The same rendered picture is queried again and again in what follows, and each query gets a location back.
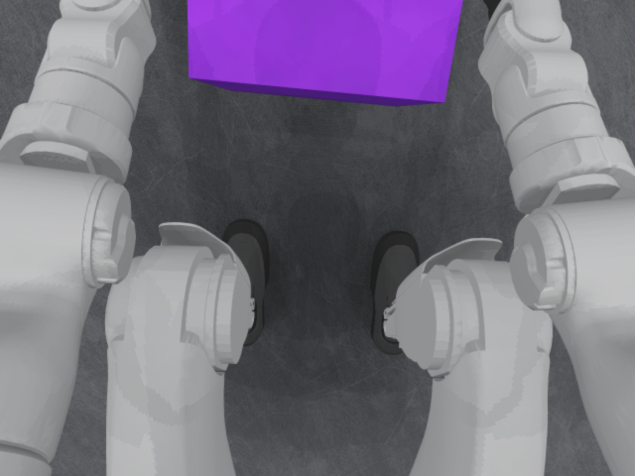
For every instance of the robot right forearm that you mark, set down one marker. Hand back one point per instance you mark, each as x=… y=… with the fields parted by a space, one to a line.
x=550 y=123

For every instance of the robot left shin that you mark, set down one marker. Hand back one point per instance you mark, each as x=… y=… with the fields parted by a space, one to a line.
x=172 y=233

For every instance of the carton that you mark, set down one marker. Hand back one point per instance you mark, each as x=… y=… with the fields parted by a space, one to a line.
x=384 y=52

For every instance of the robot right upper arm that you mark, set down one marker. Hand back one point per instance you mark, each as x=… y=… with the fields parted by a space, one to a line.
x=576 y=262

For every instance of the robot left upper arm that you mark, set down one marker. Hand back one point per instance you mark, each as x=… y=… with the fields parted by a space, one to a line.
x=63 y=235

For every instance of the robot left forearm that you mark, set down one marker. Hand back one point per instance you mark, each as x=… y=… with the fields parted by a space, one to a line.
x=86 y=93

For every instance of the robot right thigh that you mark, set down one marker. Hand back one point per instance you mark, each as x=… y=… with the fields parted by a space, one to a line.
x=489 y=415

